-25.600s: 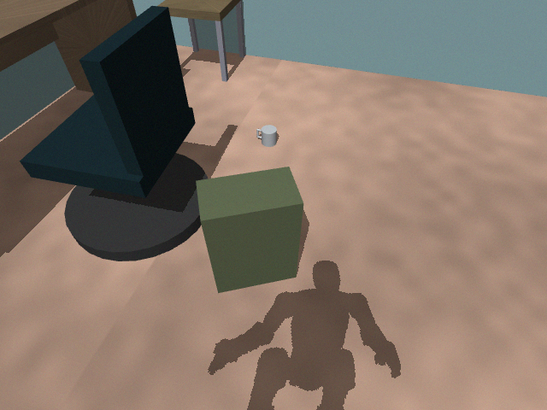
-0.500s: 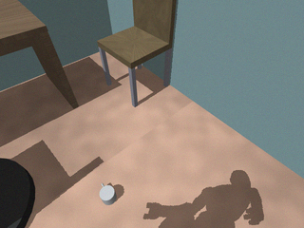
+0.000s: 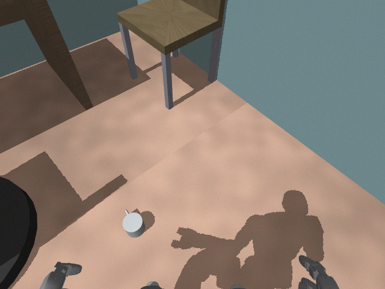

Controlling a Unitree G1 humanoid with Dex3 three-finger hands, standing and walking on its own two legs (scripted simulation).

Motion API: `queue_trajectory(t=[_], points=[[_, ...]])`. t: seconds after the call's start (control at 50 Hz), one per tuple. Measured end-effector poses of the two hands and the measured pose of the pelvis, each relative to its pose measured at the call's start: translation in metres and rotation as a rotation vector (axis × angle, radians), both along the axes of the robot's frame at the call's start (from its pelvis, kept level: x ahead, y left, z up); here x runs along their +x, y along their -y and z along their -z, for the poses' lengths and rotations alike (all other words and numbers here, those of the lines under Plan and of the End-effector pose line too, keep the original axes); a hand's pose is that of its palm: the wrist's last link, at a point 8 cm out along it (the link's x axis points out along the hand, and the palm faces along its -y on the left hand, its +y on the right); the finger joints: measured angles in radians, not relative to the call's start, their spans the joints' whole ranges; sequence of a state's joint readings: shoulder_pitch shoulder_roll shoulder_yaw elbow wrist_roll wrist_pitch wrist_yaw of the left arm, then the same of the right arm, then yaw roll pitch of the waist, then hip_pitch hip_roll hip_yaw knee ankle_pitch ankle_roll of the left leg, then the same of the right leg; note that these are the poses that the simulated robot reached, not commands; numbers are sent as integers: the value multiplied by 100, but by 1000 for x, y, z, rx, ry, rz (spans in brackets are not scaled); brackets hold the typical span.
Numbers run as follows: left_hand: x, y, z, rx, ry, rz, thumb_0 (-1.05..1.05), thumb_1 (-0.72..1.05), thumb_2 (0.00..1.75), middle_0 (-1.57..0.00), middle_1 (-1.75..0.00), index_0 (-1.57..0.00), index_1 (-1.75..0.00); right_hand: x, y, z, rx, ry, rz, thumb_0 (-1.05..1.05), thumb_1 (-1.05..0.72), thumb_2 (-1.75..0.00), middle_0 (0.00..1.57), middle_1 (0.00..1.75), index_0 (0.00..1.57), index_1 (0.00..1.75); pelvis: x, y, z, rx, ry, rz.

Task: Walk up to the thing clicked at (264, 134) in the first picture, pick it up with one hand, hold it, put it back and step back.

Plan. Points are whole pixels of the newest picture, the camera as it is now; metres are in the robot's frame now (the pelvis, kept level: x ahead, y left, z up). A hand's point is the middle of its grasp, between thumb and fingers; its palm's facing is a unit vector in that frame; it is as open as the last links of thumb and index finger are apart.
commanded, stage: rise first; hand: left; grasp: from above
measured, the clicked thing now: (132, 222) +0.47 +0.27 -0.68
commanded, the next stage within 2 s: none
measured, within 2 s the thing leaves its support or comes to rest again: neither
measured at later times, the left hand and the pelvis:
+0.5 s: hand out of the picture +0.13 +0.26 -0.20, palm faces -0.25 -0.81 -0.53, open 14.1 cm; pelvis -0.01 +0.00 -0.07, yaw +0 degrees
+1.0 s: hand (100, 255) +0.28 +0.30 -0.40, palm faces -0.47 -0.31 -0.82, open 14.0 cm; pelvis -0.07 -0.01 -0.27, yaw -2 degrees
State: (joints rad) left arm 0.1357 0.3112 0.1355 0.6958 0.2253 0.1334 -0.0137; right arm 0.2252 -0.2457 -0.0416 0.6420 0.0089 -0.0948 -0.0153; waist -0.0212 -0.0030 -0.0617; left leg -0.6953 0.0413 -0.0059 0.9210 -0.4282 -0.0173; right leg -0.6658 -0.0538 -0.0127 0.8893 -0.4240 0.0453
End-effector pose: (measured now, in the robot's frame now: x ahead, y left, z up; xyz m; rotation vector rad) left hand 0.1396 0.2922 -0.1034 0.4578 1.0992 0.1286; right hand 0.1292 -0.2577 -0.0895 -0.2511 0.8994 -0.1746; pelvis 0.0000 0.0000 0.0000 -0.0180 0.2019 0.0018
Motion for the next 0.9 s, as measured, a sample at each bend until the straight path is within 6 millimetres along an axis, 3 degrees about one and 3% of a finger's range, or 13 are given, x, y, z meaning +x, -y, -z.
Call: queue_trajectory(t=[0.24,0.42,0.52,0.62,0.74,0.9], points=[[-5,-1,18,58,-10,49,-1,-54,100,-6,-109,-6,-109,33,-12,19,3,93,-52,1,-89,-90,20,30,20,30,2,0,30,-17,-76,-6],[-6,-2,32,93,-12,88,-1,-52,97,-6,-110,-7,-109,37,-16,40,7,115,-69,1,-89,-90,20,31,20,30,-1,2,52,-24,-127,-9],[1,-7,54,143,-21,157,-1,-51,96,-6,-110,-7,-109,36,-13,59,-1,120,-87,1,-89,-90,20,31,20,30,-7,3,70,-24,-170,-8],[23,-16,95,218,4,275,-1,-51,96,-5,-110,-6,-109,34,-3,97,-16,108,-116,1,-87,-89,20,31,20,30,-18,5,106,-19,-235,-5],[67,-16,145,322,97,456,-1,-51,98,-5,-111,-6,-110,23,11,161,-34,45,-116,1,-87,-89,20,31,20,30,-34,8,160,-17,-316,2],[119,-18,204,466,162,628,0,-53,100,-6,-111,-6,-110,-16,22,251,-22,-102,-89,1,-88,-89,20,30,20,30,-56,10,228,-21,-382,16]])
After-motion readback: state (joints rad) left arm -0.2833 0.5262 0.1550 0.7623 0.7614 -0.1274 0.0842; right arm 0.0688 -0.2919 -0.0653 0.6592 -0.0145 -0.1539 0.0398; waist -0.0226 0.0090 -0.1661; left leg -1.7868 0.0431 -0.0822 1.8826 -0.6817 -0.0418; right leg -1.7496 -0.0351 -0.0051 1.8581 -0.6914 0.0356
